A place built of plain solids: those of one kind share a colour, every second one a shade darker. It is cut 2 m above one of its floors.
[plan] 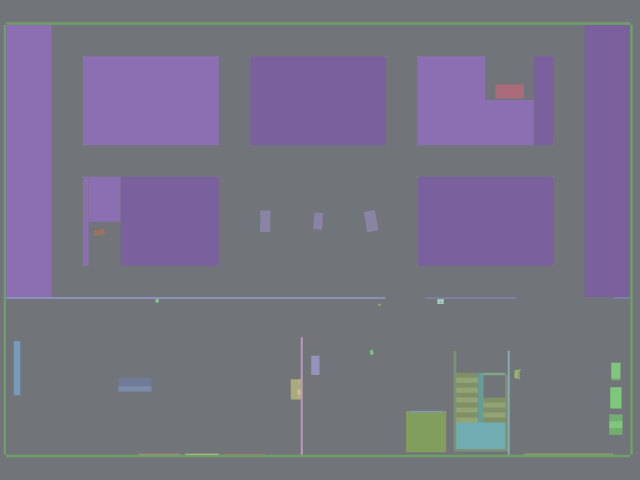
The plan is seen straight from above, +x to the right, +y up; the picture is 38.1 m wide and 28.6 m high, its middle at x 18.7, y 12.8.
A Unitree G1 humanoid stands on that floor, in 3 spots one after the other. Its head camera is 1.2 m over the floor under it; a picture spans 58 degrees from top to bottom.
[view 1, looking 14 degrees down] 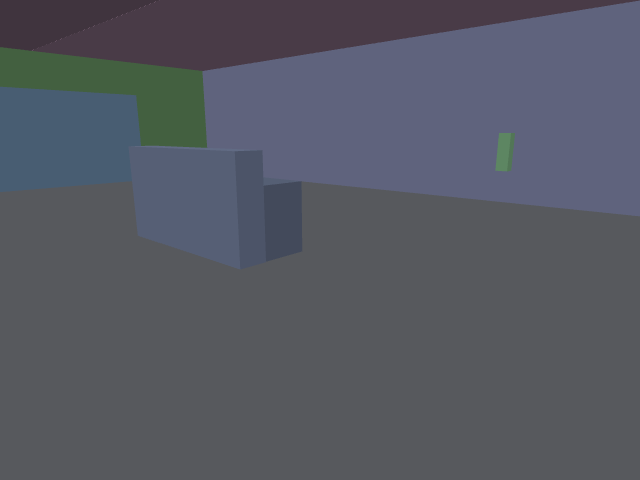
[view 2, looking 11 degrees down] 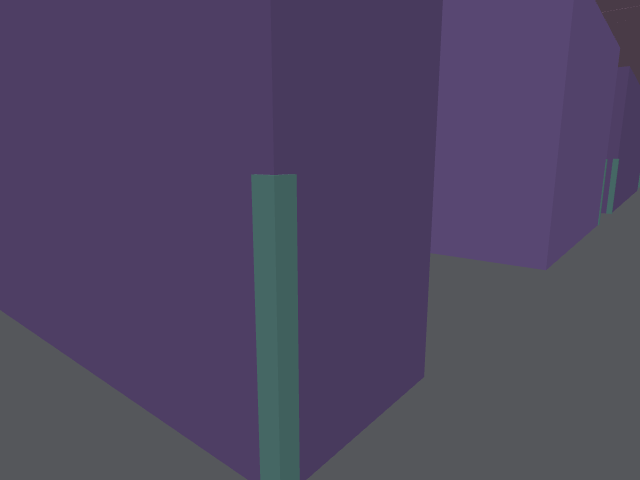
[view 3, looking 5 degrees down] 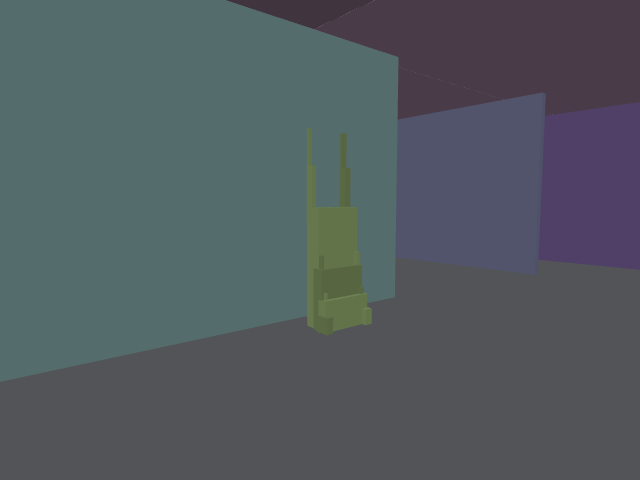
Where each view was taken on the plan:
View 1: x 11.67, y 1.50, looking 132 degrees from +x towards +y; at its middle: ground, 4.96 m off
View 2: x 33.54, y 24.69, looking -141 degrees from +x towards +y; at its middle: units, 1.52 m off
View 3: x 33.53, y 2.00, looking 140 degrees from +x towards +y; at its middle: more_step_ladder_step_ladder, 4.02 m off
